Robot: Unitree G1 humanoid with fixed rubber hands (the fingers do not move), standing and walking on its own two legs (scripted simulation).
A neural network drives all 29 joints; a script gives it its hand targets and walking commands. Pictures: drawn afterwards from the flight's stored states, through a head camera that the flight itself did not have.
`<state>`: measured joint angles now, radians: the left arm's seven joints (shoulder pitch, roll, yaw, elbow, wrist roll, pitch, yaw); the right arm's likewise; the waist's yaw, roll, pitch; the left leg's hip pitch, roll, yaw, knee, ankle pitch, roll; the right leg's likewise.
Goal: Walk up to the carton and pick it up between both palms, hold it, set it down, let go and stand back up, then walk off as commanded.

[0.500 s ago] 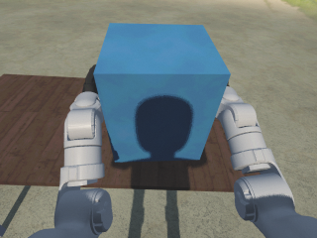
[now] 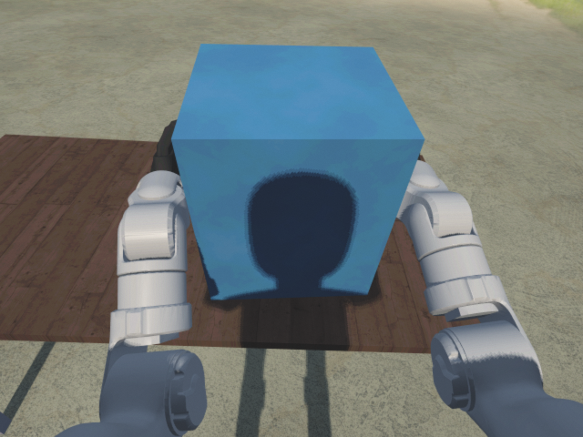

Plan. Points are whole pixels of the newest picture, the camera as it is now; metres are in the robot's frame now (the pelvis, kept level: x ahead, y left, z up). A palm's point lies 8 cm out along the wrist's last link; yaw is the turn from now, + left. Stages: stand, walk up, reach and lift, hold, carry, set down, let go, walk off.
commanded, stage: hold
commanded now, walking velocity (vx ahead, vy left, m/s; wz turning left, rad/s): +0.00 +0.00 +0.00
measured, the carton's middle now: (289, 177) +0.36 +0.00 +0.22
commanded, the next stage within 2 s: none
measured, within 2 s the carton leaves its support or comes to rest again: neither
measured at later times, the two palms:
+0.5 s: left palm (166, 179) +0.37 +0.15 +0.21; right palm (400, 167) +0.37 -0.15 +0.23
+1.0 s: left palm (168, 178) +0.37 +0.15 +0.22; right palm (403, 166) +0.37 -0.16 +0.23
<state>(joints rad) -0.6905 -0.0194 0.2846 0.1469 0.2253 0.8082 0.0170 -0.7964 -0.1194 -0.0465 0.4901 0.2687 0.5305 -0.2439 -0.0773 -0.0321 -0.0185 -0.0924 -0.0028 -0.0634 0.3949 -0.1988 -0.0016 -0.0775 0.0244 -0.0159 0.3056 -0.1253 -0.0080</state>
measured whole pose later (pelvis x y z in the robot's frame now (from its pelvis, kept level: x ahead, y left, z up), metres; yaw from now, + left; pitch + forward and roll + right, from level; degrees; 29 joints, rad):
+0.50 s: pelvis +0.00 +0.00 +0.00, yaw +0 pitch -6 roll -1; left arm -0.67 -0.03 0.28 0.10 0.23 0.82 0.02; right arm -0.77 -0.12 -0.04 0.45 0.28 0.54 -0.25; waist -0.08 -0.03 -0.01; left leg -0.08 0.00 -0.06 0.40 -0.21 0.00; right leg -0.06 0.02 -0.01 0.30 -0.13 -0.01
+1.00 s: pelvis +0.00 +0.00 +0.00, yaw +0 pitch -6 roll -1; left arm -0.70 -0.02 0.29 0.16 0.23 0.81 0.02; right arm -0.81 -0.12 -0.05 0.50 0.27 0.53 -0.24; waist -0.08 -0.03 -0.02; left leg -0.09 0.00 -0.06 0.40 -0.20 0.00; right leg -0.08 0.03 -0.01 0.31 -0.12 -0.01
